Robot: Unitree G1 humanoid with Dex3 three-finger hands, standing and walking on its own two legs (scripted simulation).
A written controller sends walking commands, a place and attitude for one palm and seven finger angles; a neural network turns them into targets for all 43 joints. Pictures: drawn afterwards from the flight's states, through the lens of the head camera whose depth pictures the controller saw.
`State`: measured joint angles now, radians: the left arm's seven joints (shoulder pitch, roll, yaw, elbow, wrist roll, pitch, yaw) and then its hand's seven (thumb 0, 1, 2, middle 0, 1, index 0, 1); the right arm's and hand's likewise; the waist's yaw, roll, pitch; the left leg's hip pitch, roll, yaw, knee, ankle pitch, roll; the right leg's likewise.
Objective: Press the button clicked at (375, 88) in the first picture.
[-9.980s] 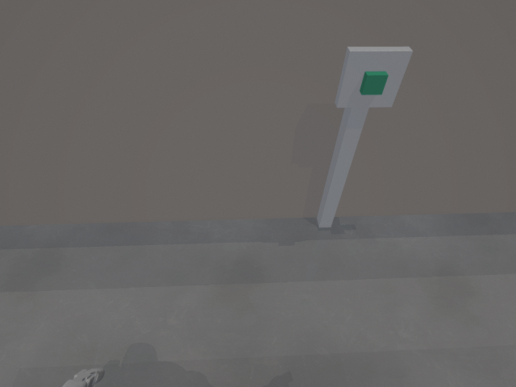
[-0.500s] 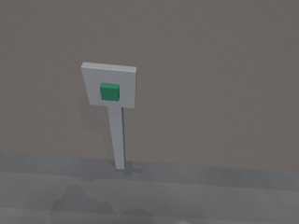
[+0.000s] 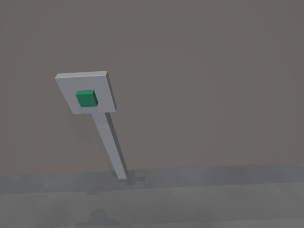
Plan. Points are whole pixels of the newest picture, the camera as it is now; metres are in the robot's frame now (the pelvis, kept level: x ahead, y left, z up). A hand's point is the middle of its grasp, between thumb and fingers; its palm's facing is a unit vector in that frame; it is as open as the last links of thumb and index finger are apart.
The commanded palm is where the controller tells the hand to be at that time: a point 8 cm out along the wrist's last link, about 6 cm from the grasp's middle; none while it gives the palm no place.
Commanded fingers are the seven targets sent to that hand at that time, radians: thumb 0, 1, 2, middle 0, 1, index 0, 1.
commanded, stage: come to a stop and stand still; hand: left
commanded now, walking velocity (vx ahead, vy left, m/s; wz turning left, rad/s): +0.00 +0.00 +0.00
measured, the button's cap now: (87, 98) +0.56 +0.26 +0.03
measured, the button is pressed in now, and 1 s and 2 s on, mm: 0 0 0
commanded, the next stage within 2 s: look again from close up in 1.02 s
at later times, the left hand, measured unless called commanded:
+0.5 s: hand out of the picture +0.00 +0.12 -0.15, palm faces +0.04 -0.98 -0.20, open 7.4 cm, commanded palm none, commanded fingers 0.00 0.90 0.90 -0.20 -0.30 -0.20 -0.30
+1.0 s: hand out of the picture +0.03 +0.13 -0.16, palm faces +0.05 -0.98 -0.21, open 7.4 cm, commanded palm none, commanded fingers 0.00 0.90 0.90 -0.20 -0.30 -0.20 -0.30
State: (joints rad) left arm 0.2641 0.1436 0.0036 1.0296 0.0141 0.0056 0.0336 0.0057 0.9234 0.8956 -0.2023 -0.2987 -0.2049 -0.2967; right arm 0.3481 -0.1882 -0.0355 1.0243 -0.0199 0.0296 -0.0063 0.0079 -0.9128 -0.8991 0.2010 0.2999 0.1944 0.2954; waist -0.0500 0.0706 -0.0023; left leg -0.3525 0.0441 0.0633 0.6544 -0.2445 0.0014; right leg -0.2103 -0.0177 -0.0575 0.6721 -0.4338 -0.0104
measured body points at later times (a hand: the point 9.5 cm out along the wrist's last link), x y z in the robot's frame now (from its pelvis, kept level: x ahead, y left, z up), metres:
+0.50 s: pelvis +0.02 -0.04 +0.02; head +0.03 -0.06 +0.46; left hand +0.00 +0.18 -0.14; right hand +0.02 -0.26 -0.15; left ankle +0.05 +0.12 -0.72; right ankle -0.04 -0.11 -0.72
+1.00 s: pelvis +0.05 -0.04 +0.01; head +0.06 -0.05 +0.46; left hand +0.03 +0.19 -0.14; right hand +0.05 -0.26 -0.15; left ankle +0.05 +0.12 -0.72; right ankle -0.04 -0.11 -0.72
